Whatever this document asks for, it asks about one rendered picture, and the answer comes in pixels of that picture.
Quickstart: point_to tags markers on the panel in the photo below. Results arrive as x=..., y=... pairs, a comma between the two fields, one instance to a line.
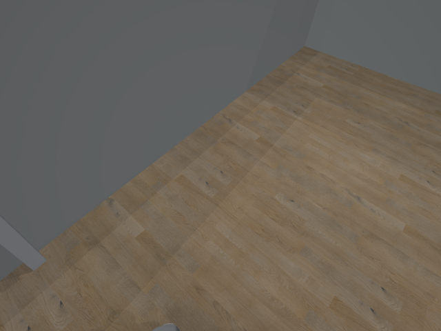
x=19, y=246

